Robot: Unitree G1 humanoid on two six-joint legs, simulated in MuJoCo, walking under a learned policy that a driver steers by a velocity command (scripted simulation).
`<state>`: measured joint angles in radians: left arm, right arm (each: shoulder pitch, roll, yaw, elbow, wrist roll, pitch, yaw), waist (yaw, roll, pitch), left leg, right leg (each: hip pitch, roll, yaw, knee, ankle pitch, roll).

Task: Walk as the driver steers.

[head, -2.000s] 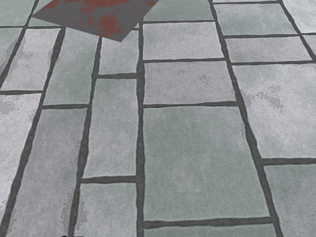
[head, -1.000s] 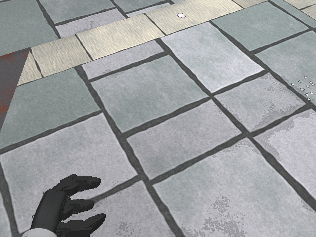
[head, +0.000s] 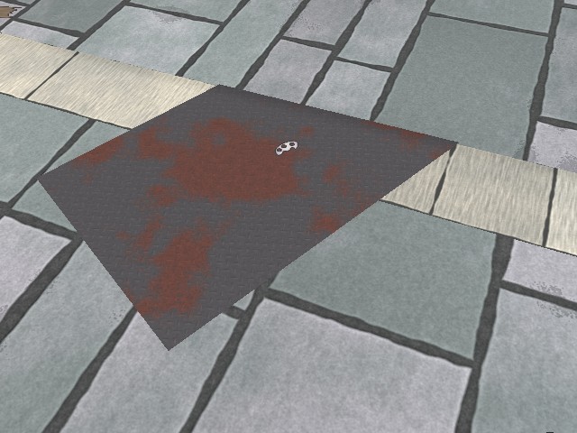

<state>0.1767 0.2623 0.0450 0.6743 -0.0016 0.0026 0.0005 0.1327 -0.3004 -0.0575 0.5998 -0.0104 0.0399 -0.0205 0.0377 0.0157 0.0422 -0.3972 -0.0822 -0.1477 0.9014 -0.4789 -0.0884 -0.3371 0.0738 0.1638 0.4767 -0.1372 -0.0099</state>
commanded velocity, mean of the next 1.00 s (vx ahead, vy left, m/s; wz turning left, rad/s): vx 0.00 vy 0.00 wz -0.20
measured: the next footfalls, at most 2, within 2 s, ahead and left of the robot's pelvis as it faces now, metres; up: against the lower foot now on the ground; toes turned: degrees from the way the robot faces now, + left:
left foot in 0.18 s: +0.02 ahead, +0.12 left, +0.00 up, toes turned -16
right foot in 0.60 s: +0.01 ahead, -0.16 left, +0.00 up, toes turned -29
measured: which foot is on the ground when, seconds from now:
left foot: up 0.00-0.16, down 0.18-0.60, up 0.62-1.00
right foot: down 0.00-0.18, up 0.20-0.58, down 0.60-1.00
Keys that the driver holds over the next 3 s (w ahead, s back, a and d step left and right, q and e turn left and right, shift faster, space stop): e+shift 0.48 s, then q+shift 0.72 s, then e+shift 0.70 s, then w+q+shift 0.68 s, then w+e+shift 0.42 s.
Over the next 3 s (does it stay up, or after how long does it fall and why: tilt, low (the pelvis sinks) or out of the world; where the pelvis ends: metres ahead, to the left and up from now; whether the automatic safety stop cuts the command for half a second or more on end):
stays up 0.86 -0.12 0.00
